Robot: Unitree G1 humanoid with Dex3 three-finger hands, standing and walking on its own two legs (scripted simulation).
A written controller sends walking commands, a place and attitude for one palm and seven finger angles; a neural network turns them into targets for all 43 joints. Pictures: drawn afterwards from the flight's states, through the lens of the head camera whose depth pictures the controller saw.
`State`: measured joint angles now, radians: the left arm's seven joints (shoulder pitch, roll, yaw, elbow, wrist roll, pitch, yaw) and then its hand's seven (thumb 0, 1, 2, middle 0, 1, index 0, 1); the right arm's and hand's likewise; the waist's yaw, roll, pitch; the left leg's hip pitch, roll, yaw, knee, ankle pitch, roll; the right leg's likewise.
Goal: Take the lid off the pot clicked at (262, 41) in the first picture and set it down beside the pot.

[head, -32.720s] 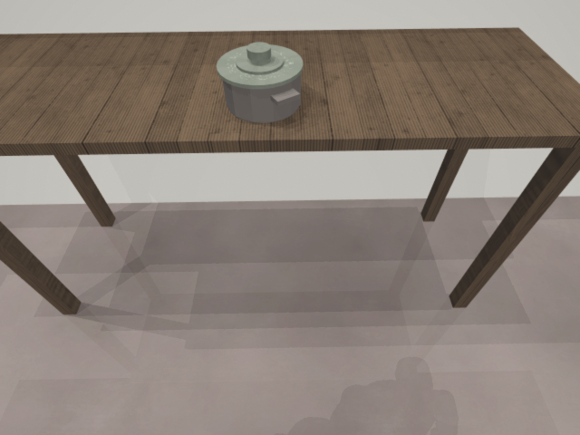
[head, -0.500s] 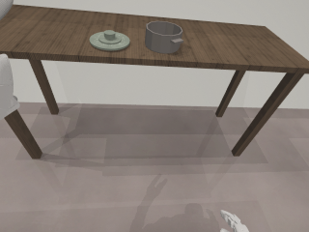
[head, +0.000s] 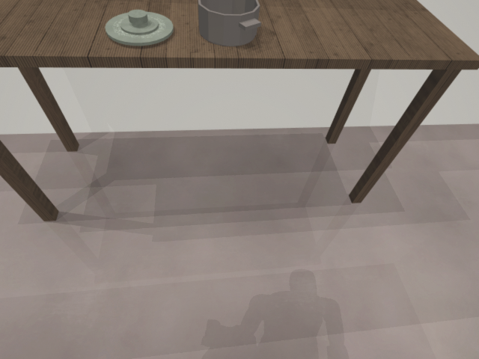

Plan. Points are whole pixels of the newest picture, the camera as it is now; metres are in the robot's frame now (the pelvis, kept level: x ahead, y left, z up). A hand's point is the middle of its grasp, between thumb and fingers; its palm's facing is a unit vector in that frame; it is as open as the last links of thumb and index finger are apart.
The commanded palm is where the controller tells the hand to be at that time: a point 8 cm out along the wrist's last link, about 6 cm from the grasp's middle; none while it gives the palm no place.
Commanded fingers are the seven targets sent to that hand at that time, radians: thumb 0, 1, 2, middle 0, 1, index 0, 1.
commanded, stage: stop stepping back and stand still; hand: left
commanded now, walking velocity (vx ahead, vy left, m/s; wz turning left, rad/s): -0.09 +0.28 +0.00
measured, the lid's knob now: (138, 17) +0.91 +0.26 +0.10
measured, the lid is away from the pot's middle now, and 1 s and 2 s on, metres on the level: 0.24 0.24 0.24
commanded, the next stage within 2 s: let the arm hang, fingers relaxed in 0.76 s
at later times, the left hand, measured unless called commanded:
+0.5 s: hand out of the picture +0.15 +0.20 -0.16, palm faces +0.00 -0.97 -0.26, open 7.2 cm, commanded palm none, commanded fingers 0.00 0.90 0.90 -0.20 -0.30 -0.20 -0.30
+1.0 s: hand (136, 345) +0.18 +0.18 -0.17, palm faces -0.01 -0.97 -0.24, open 7.3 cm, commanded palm none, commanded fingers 0.00 0.90 0.90 -0.20 -0.30 -0.20 -0.30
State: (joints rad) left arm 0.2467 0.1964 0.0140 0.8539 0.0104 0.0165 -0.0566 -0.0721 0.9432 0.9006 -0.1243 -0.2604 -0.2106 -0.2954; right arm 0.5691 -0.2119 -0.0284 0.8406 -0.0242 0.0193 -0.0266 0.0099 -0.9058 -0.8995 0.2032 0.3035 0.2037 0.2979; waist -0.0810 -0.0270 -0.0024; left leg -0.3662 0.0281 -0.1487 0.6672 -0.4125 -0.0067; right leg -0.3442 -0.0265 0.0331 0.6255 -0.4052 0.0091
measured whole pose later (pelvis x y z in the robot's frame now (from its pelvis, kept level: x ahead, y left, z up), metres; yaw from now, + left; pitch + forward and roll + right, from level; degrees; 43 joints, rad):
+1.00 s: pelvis +0.14 +0.00 +0.01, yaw +0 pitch +4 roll +0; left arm 0.15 0.15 0.03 1.17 0.01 0.01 0.05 0.00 0.91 0.90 -0.20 -0.30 -0.20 -0.29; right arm 0.31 -0.13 -0.05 1.04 0.00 0.03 -0.06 0.01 -0.93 -0.90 0.20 0.30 0.20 0.30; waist -0.04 0.03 0.01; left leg -0.16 0.01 0.06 0.47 -0.37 0.00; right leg -0.15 0.01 0.00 0.46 -0.39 -0.02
